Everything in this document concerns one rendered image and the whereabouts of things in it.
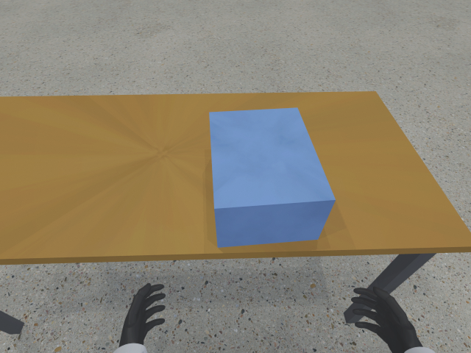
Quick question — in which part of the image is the robot left hand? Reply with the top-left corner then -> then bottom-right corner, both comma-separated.
119,283 -> 166,347

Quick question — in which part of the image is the carton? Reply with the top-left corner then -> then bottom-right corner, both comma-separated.
209,107 -> 336,248

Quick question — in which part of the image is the table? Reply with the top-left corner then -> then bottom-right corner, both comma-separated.
0,91 -> 471,335

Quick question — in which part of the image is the robot right hand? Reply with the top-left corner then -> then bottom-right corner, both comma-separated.
351,286 -> 423,353

